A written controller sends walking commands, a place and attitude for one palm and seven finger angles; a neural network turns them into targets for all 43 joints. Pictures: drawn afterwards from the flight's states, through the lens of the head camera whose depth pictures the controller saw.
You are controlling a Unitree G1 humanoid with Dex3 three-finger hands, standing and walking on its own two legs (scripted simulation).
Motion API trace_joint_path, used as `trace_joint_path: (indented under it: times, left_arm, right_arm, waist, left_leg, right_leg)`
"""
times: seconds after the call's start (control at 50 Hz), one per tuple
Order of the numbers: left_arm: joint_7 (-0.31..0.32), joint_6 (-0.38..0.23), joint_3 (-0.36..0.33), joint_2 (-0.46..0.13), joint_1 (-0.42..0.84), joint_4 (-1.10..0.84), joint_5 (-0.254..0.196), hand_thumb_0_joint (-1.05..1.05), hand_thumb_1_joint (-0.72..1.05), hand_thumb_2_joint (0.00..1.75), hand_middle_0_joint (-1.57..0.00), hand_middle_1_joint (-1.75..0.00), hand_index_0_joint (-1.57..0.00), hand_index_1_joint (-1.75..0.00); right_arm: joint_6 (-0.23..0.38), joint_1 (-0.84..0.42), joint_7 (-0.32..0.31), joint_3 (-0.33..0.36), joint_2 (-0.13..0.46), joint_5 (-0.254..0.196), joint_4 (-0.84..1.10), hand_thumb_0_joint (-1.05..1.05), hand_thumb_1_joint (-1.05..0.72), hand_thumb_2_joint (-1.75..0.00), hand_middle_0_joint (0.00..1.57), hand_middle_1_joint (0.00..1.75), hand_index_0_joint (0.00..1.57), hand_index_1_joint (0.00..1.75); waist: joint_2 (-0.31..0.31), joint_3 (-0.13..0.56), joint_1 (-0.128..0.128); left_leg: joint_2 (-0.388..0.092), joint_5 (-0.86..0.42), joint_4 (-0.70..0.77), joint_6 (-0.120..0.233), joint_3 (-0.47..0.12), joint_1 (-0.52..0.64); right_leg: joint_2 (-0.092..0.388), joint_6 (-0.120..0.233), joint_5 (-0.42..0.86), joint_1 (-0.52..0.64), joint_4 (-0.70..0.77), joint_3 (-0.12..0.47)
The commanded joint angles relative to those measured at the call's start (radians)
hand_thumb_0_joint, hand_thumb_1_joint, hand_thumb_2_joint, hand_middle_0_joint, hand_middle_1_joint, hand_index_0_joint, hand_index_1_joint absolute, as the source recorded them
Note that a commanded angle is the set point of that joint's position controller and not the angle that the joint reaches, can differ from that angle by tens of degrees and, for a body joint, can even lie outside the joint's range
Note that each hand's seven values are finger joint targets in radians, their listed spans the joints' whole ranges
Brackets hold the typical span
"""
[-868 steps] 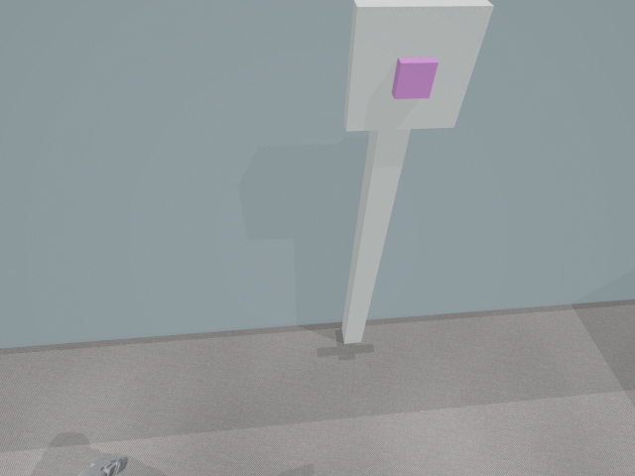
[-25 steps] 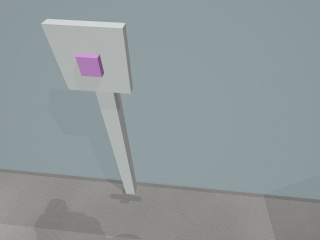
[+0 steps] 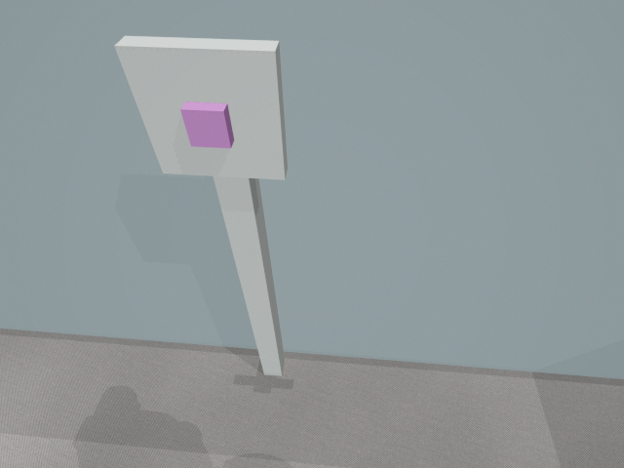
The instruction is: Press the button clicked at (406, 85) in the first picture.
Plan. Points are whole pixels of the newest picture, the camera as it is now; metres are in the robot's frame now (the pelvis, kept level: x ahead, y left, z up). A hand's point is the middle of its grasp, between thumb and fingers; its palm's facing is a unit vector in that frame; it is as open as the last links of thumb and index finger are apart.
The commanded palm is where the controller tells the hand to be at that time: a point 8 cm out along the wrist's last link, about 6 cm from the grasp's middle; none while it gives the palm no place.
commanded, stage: come to a stop and stand still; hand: left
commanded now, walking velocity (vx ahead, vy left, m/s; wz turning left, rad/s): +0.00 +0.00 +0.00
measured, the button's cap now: (209, 124) +0.49 +0.17 +0.20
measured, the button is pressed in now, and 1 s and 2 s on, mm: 0 0 0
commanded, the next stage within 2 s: look again from close up in 0.74 s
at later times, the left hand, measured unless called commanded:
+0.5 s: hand out of the picture +0.02 +0.16 -0.18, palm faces +0.01 -0.98 -0.19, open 7.4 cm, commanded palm none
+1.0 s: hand out of the picture +0.03 +0.14 -0.17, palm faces +0.02 -0.98 -0.20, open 7.4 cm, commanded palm none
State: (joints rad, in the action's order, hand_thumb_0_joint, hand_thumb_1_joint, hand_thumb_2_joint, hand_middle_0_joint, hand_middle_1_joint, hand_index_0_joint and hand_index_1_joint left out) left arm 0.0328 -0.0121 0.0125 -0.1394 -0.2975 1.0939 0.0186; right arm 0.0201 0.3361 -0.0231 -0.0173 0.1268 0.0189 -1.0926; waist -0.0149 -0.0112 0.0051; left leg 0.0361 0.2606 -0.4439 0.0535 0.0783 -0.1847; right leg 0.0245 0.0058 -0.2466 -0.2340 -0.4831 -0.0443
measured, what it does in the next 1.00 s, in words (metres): stands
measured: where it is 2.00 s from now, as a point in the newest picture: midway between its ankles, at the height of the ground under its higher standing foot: outside the picture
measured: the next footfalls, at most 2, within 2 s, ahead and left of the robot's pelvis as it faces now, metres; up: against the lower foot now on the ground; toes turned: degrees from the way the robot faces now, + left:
none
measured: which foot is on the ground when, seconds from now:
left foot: down 0.00-1.00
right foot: down 0.00-1.00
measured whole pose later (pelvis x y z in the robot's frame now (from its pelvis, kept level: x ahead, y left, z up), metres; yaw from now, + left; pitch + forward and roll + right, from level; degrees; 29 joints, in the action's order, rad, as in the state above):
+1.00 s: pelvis +0.04 -0.03 +0.00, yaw +0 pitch -1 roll +1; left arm 0.04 -0.02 0.01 -0.14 -0.29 1.12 0.01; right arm 0.02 0.28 -0.04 -0.01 0.13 0.01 -1.16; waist 0.00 -0.03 0.01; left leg 0.00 0.31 -0.42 0.01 0.07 -0.10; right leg -0.02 0.04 -0.30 -0.15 -0.46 -0.05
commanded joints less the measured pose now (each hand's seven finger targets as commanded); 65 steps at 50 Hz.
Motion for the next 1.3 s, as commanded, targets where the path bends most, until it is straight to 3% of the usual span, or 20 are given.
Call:
trace_joint_path:
  times: [0.0, 0.14, 0.3, 0.52, 0.58, 0.86, 1.28]
  left_arm:
    - [0.002, -0.019, -0.012, -0.083, -0.058, -0.01, -0.007, 0.0, 0.9, 0.9, -0.2, -0.3, -0.2, -0.3]
    - [0.005, -0.017, -0.01, -0.079, -0.061, 0.011, -0.007, 0.0, 0.9, 0.9, -0.2, -0.3, -0.2, -0.3]
    - [0.007, -0.016, -0.011, -0.083, -0.065, 0.02, -0.008, 0.0, 0.9, 0.9, -0.2, -0.3, -0.2, -0.3]
    - [0.01, -0.017, -0.013, -0.088, -0.058, 0.014, -0.008, 0.0, 0.9, 0.9, -0.2, -0.3, -0.2, -0.3]
    - [0.01, -0.016, -0.015, -0.092, -0.06, 0.013, -0.01, 0.0, 0.9, 0.9, -0.2, -0.3, -0.2, -0.3]
    - [0.01, -0.019, -0.019, -0.098, -0.064, 0.006, -0.01, 0.0, 0.9, 0.9, -0.2, -0.3, -0.2, -0.3]
    - [0.01, -0.023, -0.019, -0.088, -0.089, 0.012, -0.009, 0.0, 0.9, 0.9, -0.2, -0.3, -0.2, -0.3]
  right_arm:
    - [0.025, 0.038, -0.008, 0.015, 0.106, -0.005, 0.019, 0.0, -0.9, -0.9, 0.2, 0.3, 0.2, 0.3]
    - [0.022, 0.026, -0.013, 0.012, 0.103, -0.007, -0.007, 0.0, -0.9, -0.9, 0.2, 0.3, 0.2, 0.3]
    - [0.024, 0.017, -0.02, 0.013, 0.109, -0.006, -0.019, 0.0, -0.9, -0.9, 0.2, 0.3, 0.2, 0.3]
    - [0.018, 0.013, -0.021, 0.014, 0.109, -0.006, -0.032, 0.0, -0.9, -0.9, 0.2, 0.3, 0.2, 0.3]
    - [0.02, 0.009, -0.022, 0.014, 0.111, -0.006, -0.036, 0.0, -0.9, -0.9, 0.2, 0.3, 0.2, 0.3]
    - [0.017, 0.013, -0.023, 0.014, 0.099, -0.007, -0.047, 0.0, -0.9, -0.9, 0.2, 0.3, 0.2, 0.3]
    - [0.01, 0.017, -0.023, 0.014, 0.08, -0.008, -0.051, 0.0, -0.9, -0.9, 0.2, 0.3, 0.2, 0.3]
  waist:
    - [0.009, -0.037, 0.003]
    - [0.009, -0.064, -0.001]
    - [-0.001, -0.035, -0.004]
    - [0.036, -0.036, -0.004]
    - [0.012, -0.026, -0.002]
    - [0.021, -0.03, 0.0]
    - [0.027, -0.068, 0.0]
  left_leg:
    - [-0.142, -0.098, 0.125, 0.006, -0.15, -0.05]
    - [-0.142, -0.17, 0.106, 0.002, -0.133, -0.02]
    - [-0.145, -0.278, 0.087, -0.001, -0.122, 0.032]
    - [-0.147, -0.278, 0.079, -0.006, -0.115, 0.038]
    - [-0.148, -0.3, 0.08, -0.008, -0.111, 0.052]
    - [-0.146, -0.273, 0.077, -0.016, -0.104, 0.047]
    - [-0.142, -0.166, 0.085, -0.029, -0.094, 0.024]
  right_leg:
    - [0.07, 0.038, 0.088, 0.04, 0.065, 0.085]
    - [0.074, 0.036, 0.129, 0.035, 0.071, 0.088]
    - [0.078, 0.038, 0.206, 0.058, 0.06, 0.086]
    - [0.08, 0.042, 0.25, 0.08, 0.065, 0.091]
    - [0.084, 0.043, 0.268, 0.083, 0.062, 0.091]
    - [0.089, 0.053, 0.309, 0.097, 0.073, 0.103]
    - [0.09, 0.055, 0.268, 0.077, 0.118, 0.125]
